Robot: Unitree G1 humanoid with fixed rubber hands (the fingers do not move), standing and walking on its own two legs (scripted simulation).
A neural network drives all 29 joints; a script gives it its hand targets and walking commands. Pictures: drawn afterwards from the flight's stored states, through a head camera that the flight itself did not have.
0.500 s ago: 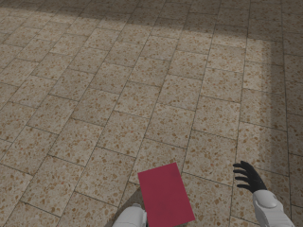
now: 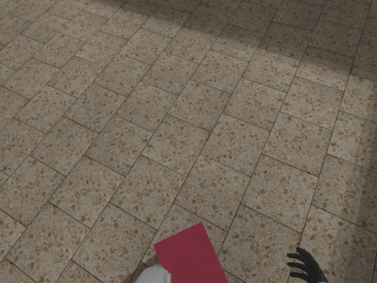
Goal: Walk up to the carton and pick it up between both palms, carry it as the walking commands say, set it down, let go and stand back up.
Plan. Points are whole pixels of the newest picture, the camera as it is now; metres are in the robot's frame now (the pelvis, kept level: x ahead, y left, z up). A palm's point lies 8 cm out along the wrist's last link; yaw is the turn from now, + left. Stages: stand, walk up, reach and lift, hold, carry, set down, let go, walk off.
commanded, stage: walk up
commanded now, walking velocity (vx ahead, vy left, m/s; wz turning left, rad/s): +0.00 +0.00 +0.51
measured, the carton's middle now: (192, 267) +0.14 +0.05 -0.60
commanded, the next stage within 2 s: none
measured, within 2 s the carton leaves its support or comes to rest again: neither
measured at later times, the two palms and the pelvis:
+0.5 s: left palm (122, 250) +0.19 +0.18 -0.11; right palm (300, 159) +0.43 -0.26 -0.16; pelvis +0.25 -0.05 +0.00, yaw +18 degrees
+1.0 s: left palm (131, 140) +0.46 +0.20 -0.10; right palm (280, 92) +0.63 -0.23 -0.13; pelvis +0.47 -0.06 +0.01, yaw +28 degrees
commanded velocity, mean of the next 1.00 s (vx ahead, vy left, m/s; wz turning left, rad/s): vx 0.00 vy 0.00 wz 0.49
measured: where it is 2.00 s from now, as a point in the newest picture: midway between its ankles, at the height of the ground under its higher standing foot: (218, 183)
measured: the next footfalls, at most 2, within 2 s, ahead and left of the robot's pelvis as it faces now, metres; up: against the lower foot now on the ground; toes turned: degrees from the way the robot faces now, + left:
left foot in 0.06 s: -0.06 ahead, +0.19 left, -0.01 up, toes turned +1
right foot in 0.24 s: +0.18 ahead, -0.17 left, +0.00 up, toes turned +9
